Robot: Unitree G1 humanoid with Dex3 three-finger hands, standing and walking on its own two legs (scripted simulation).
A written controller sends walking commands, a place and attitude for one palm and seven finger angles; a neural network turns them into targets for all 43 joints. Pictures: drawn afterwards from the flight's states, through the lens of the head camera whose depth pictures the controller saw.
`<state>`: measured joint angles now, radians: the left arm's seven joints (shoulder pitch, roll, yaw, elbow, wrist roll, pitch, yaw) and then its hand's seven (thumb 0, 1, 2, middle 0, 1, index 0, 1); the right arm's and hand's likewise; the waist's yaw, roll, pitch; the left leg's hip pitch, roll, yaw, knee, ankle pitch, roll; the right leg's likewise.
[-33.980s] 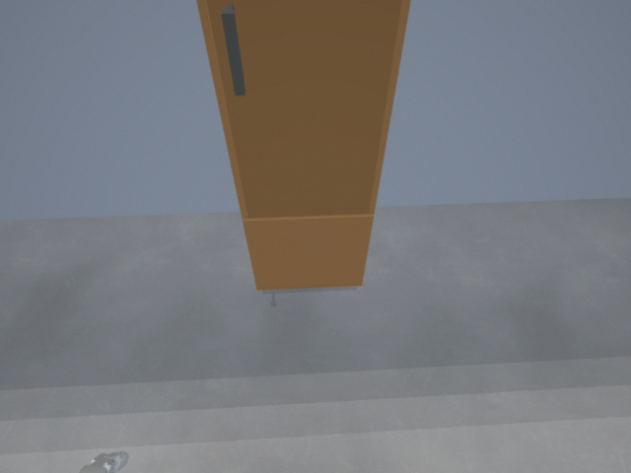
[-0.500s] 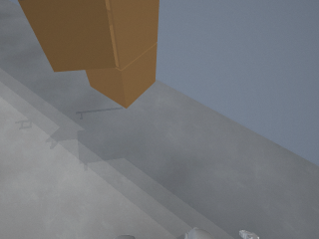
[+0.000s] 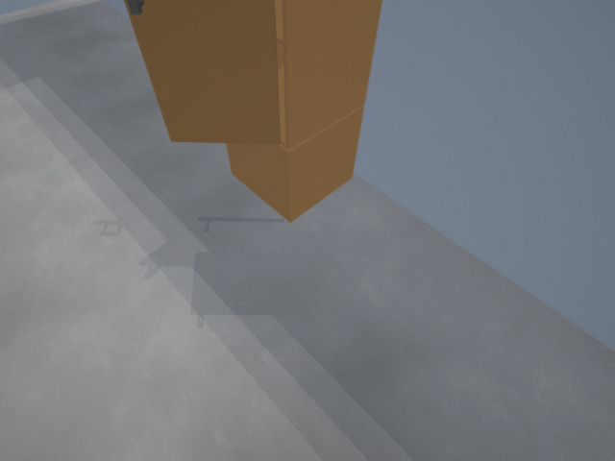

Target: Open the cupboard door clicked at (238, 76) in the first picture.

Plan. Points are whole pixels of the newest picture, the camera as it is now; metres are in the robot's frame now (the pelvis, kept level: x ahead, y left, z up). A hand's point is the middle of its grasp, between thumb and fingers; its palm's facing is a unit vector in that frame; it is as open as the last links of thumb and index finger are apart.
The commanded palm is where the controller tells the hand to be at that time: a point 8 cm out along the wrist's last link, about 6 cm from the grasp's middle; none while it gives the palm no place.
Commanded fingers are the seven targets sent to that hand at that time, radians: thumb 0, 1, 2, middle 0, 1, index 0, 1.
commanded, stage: take the last steps up to it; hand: left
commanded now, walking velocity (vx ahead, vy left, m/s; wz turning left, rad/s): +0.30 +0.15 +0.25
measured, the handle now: out of the picture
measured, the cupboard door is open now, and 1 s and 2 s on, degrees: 45 45 45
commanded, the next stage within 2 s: come to a stop and stand still in 1.26 s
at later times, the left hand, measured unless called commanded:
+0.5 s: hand (178, 450) +0.15 +0.20 -0.15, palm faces +0.18 -0.96 -0.22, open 7.3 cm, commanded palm none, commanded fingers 0.00 0.90 0.90 -0.20 -0.30 -0.20 -0.30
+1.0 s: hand (139, 331) +0.32 +0.32 -0.16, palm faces +0.16 -0.97 -0.19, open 7.4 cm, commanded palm none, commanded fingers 0.00 0.90 0.90 -0.20 -0.30 -0.20 -0.30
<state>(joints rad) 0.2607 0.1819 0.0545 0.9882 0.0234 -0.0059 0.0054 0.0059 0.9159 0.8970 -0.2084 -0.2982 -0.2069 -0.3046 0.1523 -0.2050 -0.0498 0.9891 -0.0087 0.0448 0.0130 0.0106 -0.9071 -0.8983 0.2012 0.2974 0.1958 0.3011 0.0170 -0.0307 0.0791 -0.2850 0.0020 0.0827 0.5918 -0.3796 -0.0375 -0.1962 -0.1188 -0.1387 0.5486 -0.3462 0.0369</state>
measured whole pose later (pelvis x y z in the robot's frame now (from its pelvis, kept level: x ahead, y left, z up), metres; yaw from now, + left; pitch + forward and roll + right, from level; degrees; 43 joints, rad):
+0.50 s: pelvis +0.11 +0.01 +0.01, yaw +7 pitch +0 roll +0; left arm 0.23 0.14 0.06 1.00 0.02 -0.06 0.01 0.00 0.92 0.90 -0.21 -0.30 -0.20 -0.30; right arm 0.28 -0.21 -0.06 1.08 -0.02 0.04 0.02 0.01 -0.91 -0.90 0.20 0.30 0.20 0.30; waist -0.01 0.04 0.05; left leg -0.46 0.04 0.04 1.06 -0.32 -0.03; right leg -0.21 -0.09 -0.16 0.49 -0.28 0.02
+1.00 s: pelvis +0.28 +0.13 +0.01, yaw +6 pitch +1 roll +2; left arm 0.20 0.17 0.07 1.02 0.03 -0.01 -0.02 0.01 0.91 0.90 -0.20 -0.30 -0.20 -0.30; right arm 0.26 -0.18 -0.05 1.04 -0.03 -0.05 -0.01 -0.01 -0.94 -0.90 0.21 0.30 0.20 0.30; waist 0.02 -0.01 0.04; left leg -0.16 -0.01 0.19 0.38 -0.24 0.04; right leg -0.50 -0.11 -0.12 0.85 -0.31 0.00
